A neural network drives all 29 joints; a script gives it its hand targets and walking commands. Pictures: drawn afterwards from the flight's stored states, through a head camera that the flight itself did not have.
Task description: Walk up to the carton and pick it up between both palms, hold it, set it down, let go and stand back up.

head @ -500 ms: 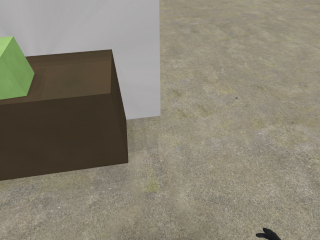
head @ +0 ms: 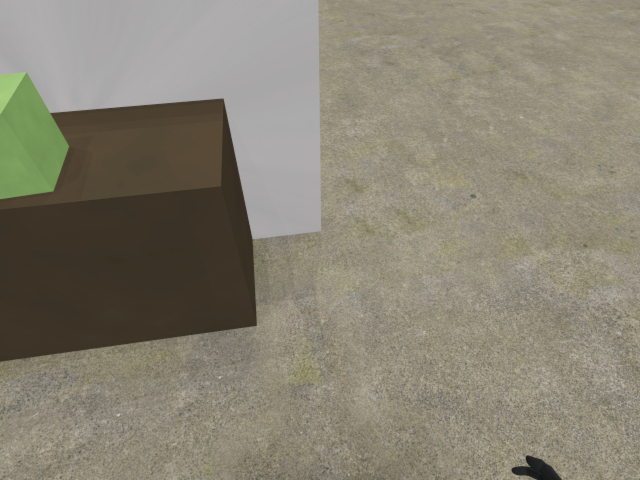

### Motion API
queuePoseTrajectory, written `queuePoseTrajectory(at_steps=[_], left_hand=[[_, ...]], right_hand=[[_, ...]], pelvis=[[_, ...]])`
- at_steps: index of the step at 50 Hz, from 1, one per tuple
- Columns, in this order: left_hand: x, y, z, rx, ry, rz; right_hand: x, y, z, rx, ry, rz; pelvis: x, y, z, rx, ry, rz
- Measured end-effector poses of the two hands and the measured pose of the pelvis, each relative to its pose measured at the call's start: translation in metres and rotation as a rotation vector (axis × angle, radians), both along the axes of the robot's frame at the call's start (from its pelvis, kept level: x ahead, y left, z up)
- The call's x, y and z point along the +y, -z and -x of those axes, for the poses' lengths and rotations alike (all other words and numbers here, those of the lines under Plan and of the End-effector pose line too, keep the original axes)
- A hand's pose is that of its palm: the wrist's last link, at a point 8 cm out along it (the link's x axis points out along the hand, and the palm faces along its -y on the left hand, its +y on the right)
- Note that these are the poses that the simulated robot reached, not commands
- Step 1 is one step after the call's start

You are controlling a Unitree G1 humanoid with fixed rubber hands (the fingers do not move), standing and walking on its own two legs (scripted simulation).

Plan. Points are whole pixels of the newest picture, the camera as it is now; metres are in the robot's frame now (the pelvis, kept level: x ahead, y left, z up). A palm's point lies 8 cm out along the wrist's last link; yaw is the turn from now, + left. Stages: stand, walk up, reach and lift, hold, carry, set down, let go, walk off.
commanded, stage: stand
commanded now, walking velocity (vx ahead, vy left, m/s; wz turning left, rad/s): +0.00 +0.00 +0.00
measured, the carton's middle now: out of the picture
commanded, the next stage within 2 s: walk up in 0.24 s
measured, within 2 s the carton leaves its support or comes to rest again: neither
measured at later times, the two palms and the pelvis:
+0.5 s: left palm out of the picture +0.08 +0.28 -0.12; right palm out of the picture +0.11 -0.28 -0.10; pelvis +0.00 +0.00 +0.00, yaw +0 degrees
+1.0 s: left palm out of the picture +0.05 +0.48 -0.10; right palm out of the picture +0.11 -0.15 -0.13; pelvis +0.02 +0.15 -0.01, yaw +7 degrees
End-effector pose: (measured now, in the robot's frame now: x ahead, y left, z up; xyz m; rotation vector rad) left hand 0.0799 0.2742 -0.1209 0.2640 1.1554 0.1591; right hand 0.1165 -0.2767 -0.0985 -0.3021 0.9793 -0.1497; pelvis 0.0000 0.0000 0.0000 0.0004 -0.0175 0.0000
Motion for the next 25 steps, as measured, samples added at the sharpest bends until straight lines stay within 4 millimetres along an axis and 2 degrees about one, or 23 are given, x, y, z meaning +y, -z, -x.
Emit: queuePoseTrajectory(at_steps=[22, 25], left_hand=[[0.0002, 0.0001, 0.0013, 0.002, -0.001, 0.0], [0.0069, -0.002, 0.0036, -0.017, -0.004, -0.026]], right_hand=[[0.0001, -0.0001, 0.0012, 0.001, 0.0, 0.0], [-0.0009, 0.0011, 0.0041, 0.038, -0.008, -0.009]], pelvis=[[0.0002, -0.0001, 0.0009, -0.001, 0.0, 0.0], [0.0027, 0.0003, 0.0011, -0.003, 0.0, 0.002]])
